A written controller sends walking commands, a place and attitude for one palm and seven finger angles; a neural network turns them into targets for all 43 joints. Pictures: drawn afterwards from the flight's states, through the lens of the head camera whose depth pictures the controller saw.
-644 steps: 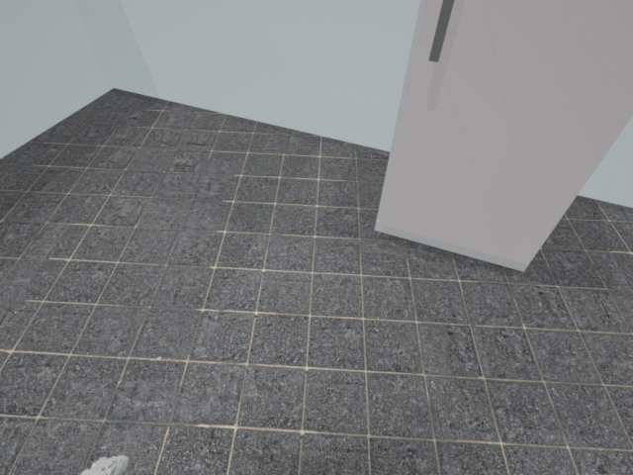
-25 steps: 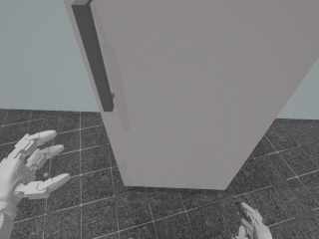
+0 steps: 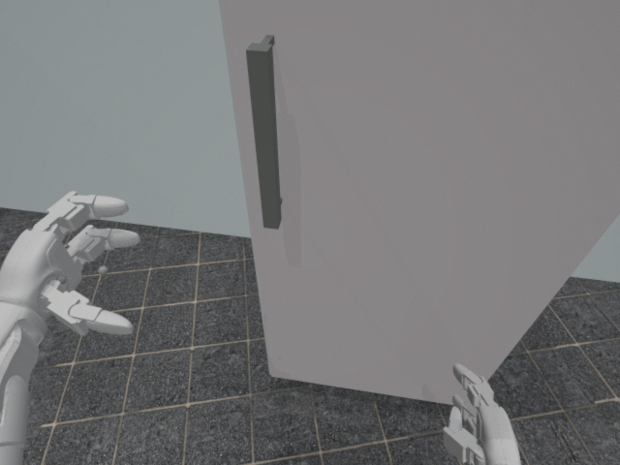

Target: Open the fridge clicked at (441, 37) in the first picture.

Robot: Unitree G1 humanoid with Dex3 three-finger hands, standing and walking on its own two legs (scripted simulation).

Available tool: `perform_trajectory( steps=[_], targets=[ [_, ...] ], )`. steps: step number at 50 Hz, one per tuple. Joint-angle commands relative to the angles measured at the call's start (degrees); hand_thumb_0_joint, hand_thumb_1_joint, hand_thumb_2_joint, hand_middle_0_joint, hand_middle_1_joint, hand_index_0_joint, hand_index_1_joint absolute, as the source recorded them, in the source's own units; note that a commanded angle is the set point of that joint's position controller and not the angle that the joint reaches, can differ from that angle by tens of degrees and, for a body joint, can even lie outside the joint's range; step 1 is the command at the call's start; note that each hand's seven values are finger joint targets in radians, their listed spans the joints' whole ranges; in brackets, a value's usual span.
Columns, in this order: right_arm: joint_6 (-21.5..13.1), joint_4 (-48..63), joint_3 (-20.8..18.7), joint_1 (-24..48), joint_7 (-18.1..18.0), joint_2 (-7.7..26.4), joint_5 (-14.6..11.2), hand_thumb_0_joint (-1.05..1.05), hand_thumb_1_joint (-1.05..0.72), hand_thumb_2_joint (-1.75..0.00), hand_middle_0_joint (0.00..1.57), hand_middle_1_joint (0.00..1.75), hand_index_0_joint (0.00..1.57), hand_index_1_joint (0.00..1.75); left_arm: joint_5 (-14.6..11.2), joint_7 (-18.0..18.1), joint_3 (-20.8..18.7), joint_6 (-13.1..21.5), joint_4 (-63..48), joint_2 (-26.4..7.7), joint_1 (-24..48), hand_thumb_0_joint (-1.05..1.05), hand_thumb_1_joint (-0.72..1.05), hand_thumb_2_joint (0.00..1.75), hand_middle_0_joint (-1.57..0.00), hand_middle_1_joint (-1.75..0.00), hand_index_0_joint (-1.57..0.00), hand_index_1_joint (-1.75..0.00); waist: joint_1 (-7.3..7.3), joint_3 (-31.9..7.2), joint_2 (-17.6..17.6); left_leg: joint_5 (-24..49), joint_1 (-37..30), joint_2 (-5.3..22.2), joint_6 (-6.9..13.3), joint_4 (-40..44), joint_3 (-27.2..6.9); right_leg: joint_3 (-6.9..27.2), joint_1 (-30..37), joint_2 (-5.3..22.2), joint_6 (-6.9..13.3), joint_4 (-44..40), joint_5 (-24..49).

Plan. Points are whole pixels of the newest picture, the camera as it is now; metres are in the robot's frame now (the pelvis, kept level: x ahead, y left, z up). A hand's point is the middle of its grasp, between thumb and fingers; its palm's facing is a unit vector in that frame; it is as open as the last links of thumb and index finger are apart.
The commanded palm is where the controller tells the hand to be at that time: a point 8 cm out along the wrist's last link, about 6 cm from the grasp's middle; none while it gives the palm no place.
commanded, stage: raise the hand to about handle height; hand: left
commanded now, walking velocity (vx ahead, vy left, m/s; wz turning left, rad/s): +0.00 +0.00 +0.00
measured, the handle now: (270, 143) +0.50 +0.13 +0.19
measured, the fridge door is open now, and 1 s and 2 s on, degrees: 0 0 0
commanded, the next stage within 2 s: move the hooked fingers beside the handle in 0.78 s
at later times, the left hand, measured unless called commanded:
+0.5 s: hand (119, 236) +0.27 +0.24 +0.20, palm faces +0.00 -0.99 -0.11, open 14.0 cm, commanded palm +0.24 +0.29 +0.22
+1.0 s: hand (139, 208) +0.31 +0.24 +0.21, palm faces +0.03 -1.00 -0.08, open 14.0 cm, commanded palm +0.28 +0.27 +0.22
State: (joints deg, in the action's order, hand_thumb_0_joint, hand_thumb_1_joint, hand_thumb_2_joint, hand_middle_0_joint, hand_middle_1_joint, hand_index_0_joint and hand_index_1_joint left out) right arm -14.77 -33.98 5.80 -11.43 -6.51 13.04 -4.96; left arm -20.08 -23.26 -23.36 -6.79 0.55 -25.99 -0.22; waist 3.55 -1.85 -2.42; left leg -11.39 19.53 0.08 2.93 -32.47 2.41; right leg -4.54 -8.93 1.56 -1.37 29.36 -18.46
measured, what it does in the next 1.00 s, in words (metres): stands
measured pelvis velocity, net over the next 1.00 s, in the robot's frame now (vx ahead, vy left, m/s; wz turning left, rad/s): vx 0.03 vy -0.04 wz -0.01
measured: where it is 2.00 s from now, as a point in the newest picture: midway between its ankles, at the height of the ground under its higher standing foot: outside the picture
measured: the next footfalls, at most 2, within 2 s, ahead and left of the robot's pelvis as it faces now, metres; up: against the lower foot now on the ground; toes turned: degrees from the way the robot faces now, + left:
none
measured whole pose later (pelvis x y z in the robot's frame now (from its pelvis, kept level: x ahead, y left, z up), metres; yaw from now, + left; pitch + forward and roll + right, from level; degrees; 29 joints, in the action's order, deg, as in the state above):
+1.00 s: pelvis +0.03 -0.04 +0.00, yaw -1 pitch -2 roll +0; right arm -11.6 -34.5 4.2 -11.6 -5.4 15.6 -6.4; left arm -20.0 -27.3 -27.6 -14.1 6.8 -28.9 9.4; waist 3.3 -2.7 -3.2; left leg -12.5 15.4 1.4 0.2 -29.4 2.0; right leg -4.3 -5.5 -0.1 1.0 27.3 -20.2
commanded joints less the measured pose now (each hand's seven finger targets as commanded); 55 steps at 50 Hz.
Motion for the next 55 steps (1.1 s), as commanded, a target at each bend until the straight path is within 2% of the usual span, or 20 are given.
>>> perform_trajectory(
  steps=[1,2,4,6,10,12,15,18,21,23,27,30,35,36,39,42,46,48,52,55],
  targets=[
    [-2.49,9.35,-2.97,6.84,-0.97,8.21,-0.21,0.0,-0.9,-0.9,0.2,0.3,0.2,0.3,-0.6,-0.5,-4.55,-0.16,-14.94,-15.03,19.21,0.0,-0.5,0.3,-0.3,-1.2,-0.3,-1.2,-1.03,-6.07,-3.2,-6.9,-14.49,1.34,-1.58,10.37,-8.14,0.1,-9.03,-3.19,2.49,-6.44,2.18],
    [-2.65,9.71,-3.01,7.27,-0.94,8.15,-0.04,0.0,-0.9,-0.9,0.2,0.3,0.2,0.3,-0.55,-0.23,-6.8,0.83,-18.23,-17.37,21.62,0.0,-0.5,0.3,-0.3,-1.2,-0.3,-1.2,-0.74,-9.83,-5.12,-5.49,-16.79,1.18,-1.63,10.27,-8.07,0.16,-7.94,-3.18,2.66,-6.4,2.42],
    [-2.89,9.48,-2.56,7.45,-1.06,7.62,0.2,0.0,-0.9,-0.9,0.2,0.3,0.2,0.3,-1.14,0.17,-9.29,2.56,-18.48,-18.93,22.38,0.0,-0.5,0.3,-0.3,-1.2,-0.3,-1.2,-0.62,-11.08,-5.5,-5.66,-18.49,1.24,-1.8,10.72,-8.14,0.1,-7.41,-3.29,2.7,-6.94,1.99],
    [-2.92,8.41,-2.33,7.32,-1.02,7.76,0.29,0.0,-0.9,-0.9,0.2,0.3,0.2,0.3,-1.33,0.39,-11.34,3.29,-15.87,-20.67,22.16,0.0,-0.5,0.3,-0.3,-1.2,-0.3,-1.2,-0.2,-9.98,-4.55,-6.14,-17.82,1.3,-1.76,11.19,-7.92,0.23,-6.63,-3.47,2.7,-8.01,1.4],
    [-2.93,7.07,-2.42,7.52,-1.15,8.37,-0.6,0.0,-0.9,-0.9,0.2,0.3,0.2,0.3,-0.66,-0.62,-8.36,-0.82,-7.36,-18.48,25.5,0.0,-0.5,0.3,-0.3,-1.2,-0.3,-1.2,-1.12,-3.41,-8.46,-11.55,-15.31,1.06,-2.03,13.1,-8.08,0.28,-8.83,-2.89,2.65,-8.85,-0.25],
    [-2.63,6.98,-2.47,7.33,-0.95,8.85,-1.06,0.0,-0.9,-0.9,0.2,0.3,0.2,0.3,-0.06,-1.8,-6.5,-4.12,-3.64,-18.25,26.16,0.0,-0.5,0.3,-0.3,-1.2,-0.3,-1.2,-1.21,-1.63,-6.09,-10.81,-13.82,0.8,-1.69,12.86,-7.3,0.61,-8.65,-2.59,2.53,-9.99,-0.55],
    [-2.6,7.85,-2.67,7.42,-0.71,9.16,-1.45,0.0,-0.9,-0.9,0.2,0.3,0.2,0.3,0.5,-3.42,-4.68,-7.04,-1.09,-18.21,27.33,0.0,-0.5,0.3,-0.3,-1.2,-0.3,-1.2,-1.56,-2.75,-1.96,-10.17,-13.74,0.19,-1.21,11.71,-7.01,0.65,-9.42,-2.49,2.15,-9.85,-1.45],
    [-2.58,8.54,-2.95,7.62,0.01,9.36,-1.41,0.0,-0.9,-0.9,0.2,0.3,0.2,0.3,-0.5,-4.88,-5.87,-6.29,-2.12,-18.73,25.23,0.0,-0.5,0.3,-0.3,-1.2,-0.3,-1.2,-1.01,-5.49,1.02,-5.25,-14.38,-0.31,-0.78,9.22,-5.91,1.48,-8.59,-2.35,2.03,-9.97,0.03],
    [-2.84,8.86,-3.07,8.67,0.54,9.04,-0.92,0.0,-0.9,-0.9,0.2,0.3,0.2,0.3,-1.74,-4.61,-10.32,-3.25,-6.21,-22.65,24.85,0.0,-0.5,0.3,-0.3,-1.2,-0.3,-1.2,0.03,-7.72,-0.02,-1.65,-14.89,-0.16,-0.92,7.43,-5.26,3.18,-6.74,-1.73,2.23,-10.28,1.15],
    [-3.07,8.82,-3.25,8.68,0.5,8.99,-0.73,0.0,-0.9,-0.9,0.2,0.3,0.2,0.3,-2.23,-3.95,-12.2,-1.73,-6.68,-23.22,25.4,0.0,-0.5,0.3,-0.3,-1.2,-0.3,-1.2,-0.03,-8.38,-0.8,-0.49,-14.77,-0.32,-0.85,6.58,-4.79,3.78,-6.66,-1.47,2.05,-10.21,1.68],
    [-3.29,8.17,-3.53,8.2,0.42,8.81,-0.72,0.0,-0.9,-0.9,0.2,0.3,0.2,0.3,-1.31,-2.05,-11.62,-0.84,-7.04,-22.4,26.92,0.0,-0.5,0.3,-0.3,-1.2,-0.3,-1.2,-0.37,-5.39,-4.74,0.91,-14.78,-0.12,-0.89,6.52,-4.14,4.01,-7.7,-1.41,1.91,-10.39,4.03],
    [-3.35,8.21,-3.68,7.41,0.15,8.81,-0.97,0.0,-0.9,-0.9,0.2,0.3,0.2,0.3,-0.32,-1.78,-9.17,-1.76,-7.12,-20.53,27.6,0.0,-0.5,0.3,-0.3,-1.2,-0.3,-1.2,-0.99,-5.83,-6.04,1.96,-16.37,-0.19,-0.74,6.86,-3.99,3.07,-7.98,-1.63,1.73,-9.57,6.62],
    [-2.72,8.54,-3.86,7.28,0.12,9.02,-1.14,0.0,-0.9,-0.9,0.2,0.3,0.2,0.3,-0.72,-3.34,-8.94,-2.94,-6.88,-20.15,26.53,0.0,-0.5,0.3,-0.3,-1.2,-0.3,-1.2,-0.93,-8.73,-2.37,7.6,-17.47,-0.43,-0.33,5.08,-3.55,3.34,-5.78,-1.42,0.94,-7.88,16.36],
    [-2.37,8.42,-3.95,6.84,0.28,9.14,-0.98,0.0,-0.9,-0.9,0.2,0.3,0.2,0.3,-1.21,-3.57,-10.14,-3.01,-5.74,-20.87,24.48,0.0,-0.5,0.3,-0.3,-1.2,-0.3,-1.2,-0.43,-9.19,0.93,8.78,-16.87,-0.19,-0.34,4.49,-3.74,4.05,-4.53,-1.03,0.3,-7.74,19.34],
    [-2.03,8.8,-4.1,7.44,0.52,9.07,-1.17,0.0,-0.9,-0.9,0.2,0.3,0.2,0.3,-1.8,-4.31,-11.16,-2.8,-6.78,-21.08,25.12,0.0,-0.5,0.3,-0.3,-1.2,-0.3,-1.2,-0.22,-11.98,0.36,11.55,-18.08,-0.75,-0.17,4.02,-3.39,3.19,-3.64,-1.29,0.05,-6.07,24.29],
    [-1.38,8.76,-4.12,7.51,0.81,8.88,-1.21,0.0,-0.9,-0.9,0.2,0.3,0.2,0.3,-2.16,-4.27,-11.5,-3.0,-5.98,-20.71,24.2,0.0,-0.5,0.3,-0.3,-1.2,-0.3,-1.2,-0.06,-11.44,-0.36,12.99,-17.91,-0.71,-0.24,3.7,-3.14,3.42,-3.57,-1.02,-0.19,-5.76,27.47],
    [-0.46,8.69,-4.26,7.12,0.87,9.0,-1.24,0.0,-0.9,-0.9,0.2,0.3,0.2,0.3,-1.57,-3.8,-10.27,-4.1,-4.22,-20.39,24.75,0.0,-0.5,0.3,-0.3,-1.2,-0.3,-1.2,-0.31,-9.16,-0.55,13.34,-17.79,-0.45,-0.38,3.8,-3.01,2.82,-5.04,-1.46,0.35,-6.0,26.03],
    [-0.22,9.15,-4.22,7.47,0.7,8.63,-1.4,0.0,-0.9,-0.9,0.2,0.3,0.2,0.3,-1.27,-3.64,-7.82,-4.38,-5.32,-18.31,27.96,0.0,-0.5,0.3,-0.3,-1.2,-0.3,-1.2,-1.11,-9.02,-1.72,12.97,-18.69,-0.55,-0.28,4.29,-3.22,2.24,-6.22,-1.82,0.9,-6.1,24.01],
    [-0.05,9.66,-4.05,7.96,0.5,8.32,-1.19,0.0,-0.9,-0.9,0.2,0.3,0.2,0.3,-0.82,-2.58,-6.39,-3.42,-10.67,-17.57,30.38,0.0,-0.5,0.3,-0.3,-1.2,-0.3,-1.2,-1.13,-12.06,-4.33,14.64,-21.05,-0.49,-0.35,4.49,-3.51,1.73,-5.11,-2.06,1.88,-5.9,23.33],
    [0.19,9.57,-3.97,7.7,0.35,8.15,-0.98,0.0,-0.9,-0.9,0.2,0.3,0.2,0.3,-0.72,-1.58,-7.02,-2.96,-10.63,-17.23,29.47,0.0,-0.5,0.3,-0.3,-1.2,-0.3,-1.2,-0.95,-13.02,-3.19,14.76,-21.59,-0.37,-0.53,5.07,-3.82,1.04,-4.73,-2.35,2.1,-5.84,22.38]
  ],
)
